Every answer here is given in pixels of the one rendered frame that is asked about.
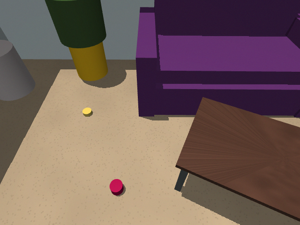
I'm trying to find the potted plant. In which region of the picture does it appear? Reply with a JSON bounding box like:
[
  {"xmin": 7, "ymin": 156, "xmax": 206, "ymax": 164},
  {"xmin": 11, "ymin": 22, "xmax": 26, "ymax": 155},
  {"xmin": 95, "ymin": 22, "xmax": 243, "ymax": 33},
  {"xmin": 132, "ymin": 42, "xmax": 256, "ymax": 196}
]
[{"xmin": 45, "ymin": 0, "xmax": 108, "ymax": 81}]

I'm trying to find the sofa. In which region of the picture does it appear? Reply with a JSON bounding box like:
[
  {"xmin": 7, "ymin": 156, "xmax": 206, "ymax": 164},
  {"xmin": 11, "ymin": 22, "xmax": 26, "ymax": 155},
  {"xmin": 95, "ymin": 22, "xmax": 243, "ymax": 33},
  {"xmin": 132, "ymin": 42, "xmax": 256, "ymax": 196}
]
[{"xmin": 136, "ymin": 0, "xmax": 300, "ymax": 117}]

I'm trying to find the coffee table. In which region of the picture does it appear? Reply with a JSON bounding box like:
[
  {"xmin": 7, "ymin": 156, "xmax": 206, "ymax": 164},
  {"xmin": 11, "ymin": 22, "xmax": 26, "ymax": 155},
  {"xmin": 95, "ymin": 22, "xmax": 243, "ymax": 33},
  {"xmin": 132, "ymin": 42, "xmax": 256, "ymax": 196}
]
[{"xmin": 174, "ymin": 97, "xmax": 300, "ymax": 221}]

